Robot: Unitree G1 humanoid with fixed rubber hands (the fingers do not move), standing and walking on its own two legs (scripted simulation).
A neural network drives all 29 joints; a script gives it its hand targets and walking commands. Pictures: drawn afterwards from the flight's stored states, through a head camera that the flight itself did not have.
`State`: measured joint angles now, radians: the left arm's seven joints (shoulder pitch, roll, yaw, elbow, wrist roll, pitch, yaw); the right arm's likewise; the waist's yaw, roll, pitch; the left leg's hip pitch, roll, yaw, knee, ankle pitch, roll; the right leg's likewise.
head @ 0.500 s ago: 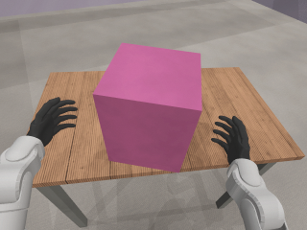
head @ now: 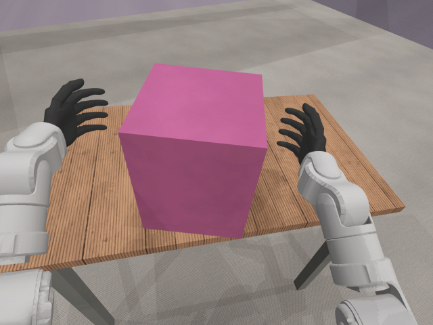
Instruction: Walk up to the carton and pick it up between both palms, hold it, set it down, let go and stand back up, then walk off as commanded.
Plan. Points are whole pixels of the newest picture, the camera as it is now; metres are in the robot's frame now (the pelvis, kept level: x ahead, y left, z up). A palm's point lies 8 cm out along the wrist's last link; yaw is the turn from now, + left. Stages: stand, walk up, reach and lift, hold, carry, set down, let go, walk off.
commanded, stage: reach and lift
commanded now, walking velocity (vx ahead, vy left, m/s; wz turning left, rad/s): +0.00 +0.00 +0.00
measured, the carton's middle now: (199, 154) +0.43 +0.02 +0.07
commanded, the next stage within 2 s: none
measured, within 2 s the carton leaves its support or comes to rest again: neither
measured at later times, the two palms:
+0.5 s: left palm (71, 78) +0.44 +0.23 +0.24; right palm (311, 111) +0.39 -0.16 +0.22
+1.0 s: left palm (89, 79) +0.46 +0.21 +0.23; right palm (299, 108) +0.41 -0.15 +0.21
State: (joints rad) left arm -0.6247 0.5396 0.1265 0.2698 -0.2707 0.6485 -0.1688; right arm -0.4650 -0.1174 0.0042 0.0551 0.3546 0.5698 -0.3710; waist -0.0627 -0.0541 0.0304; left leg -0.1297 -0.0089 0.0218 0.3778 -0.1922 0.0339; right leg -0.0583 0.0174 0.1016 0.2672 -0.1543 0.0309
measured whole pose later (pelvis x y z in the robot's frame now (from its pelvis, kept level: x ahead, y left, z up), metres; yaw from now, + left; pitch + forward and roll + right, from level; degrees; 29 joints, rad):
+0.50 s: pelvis +0.01 -0.01 +0.00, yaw +1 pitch +0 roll -2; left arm -0.97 0.61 0.04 0.66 -0.29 0.60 -0.16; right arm -0.81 -0.14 0.02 0.41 0.41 0.56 -0.38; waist -0.14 -0.07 -0.03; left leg -0.18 0.00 -0.01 0.38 -0.19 0.02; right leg -0.09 0.03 0.07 0.25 -0.14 0.02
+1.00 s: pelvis +0.00 -0.01 +0.00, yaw +2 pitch +1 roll -2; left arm -1.16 0.56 -0.06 1.13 -0.29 0.33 -0.14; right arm -1.01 -0.08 0.02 0.81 0.38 0.39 -0.35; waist -0.18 -0.06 -0.05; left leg -0.24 0.00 -0.02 0.40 -0.18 0.02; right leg -0.14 0.02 0.05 0.26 -0.14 0.02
